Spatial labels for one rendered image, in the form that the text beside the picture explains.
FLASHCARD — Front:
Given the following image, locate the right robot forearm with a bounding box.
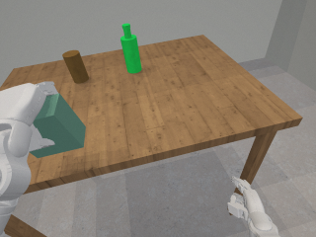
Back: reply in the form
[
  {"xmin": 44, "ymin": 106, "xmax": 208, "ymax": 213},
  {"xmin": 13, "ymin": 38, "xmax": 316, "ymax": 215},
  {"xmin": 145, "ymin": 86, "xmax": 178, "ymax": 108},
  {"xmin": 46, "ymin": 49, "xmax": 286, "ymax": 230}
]
[{"xmin": 247, "ymin": 211, "xmax": 280, "ymax": 237}]

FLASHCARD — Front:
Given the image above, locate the sponge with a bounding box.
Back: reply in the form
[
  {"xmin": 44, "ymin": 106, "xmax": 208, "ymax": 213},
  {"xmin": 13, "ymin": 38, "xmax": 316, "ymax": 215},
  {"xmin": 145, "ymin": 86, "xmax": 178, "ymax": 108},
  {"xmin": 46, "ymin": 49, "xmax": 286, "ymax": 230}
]
[{"xmin": 30, "ymin": 93, "xmax": 86, "ymax": 158}]

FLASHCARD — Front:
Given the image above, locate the right robot hand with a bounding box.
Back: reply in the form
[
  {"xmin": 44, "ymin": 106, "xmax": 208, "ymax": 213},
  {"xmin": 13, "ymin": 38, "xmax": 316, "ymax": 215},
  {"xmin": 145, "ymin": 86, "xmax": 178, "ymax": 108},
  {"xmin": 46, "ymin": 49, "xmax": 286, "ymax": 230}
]
[{"xmin": 227, "ymin": 176, "xmax": 266, "ymax": 221}]

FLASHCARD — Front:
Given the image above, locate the left robot hand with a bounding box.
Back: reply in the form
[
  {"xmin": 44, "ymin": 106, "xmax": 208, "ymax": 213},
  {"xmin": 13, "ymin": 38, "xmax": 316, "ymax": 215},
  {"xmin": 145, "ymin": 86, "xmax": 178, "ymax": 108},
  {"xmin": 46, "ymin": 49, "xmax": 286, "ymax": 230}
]
[{"xmin": 0, "ymin": 81, "xmax": 58, "ymax": 152}]

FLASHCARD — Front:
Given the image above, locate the table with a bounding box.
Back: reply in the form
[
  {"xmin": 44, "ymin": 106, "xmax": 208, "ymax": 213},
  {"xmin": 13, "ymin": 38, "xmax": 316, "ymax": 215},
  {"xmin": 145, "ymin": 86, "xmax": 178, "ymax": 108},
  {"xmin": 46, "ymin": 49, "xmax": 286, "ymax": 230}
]
[{"xmin": 0, "ymin": 35, "xmax": 303, "ymax": 237}]

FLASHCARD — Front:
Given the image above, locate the left robot forearm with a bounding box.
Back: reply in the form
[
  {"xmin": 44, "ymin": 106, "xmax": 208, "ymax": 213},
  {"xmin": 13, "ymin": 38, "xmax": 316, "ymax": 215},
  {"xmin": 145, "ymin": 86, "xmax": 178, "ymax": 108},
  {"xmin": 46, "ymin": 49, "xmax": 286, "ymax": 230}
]
[{"xmin": 0, "ymin": 118, "xmax": 33, "ymax": 237}]

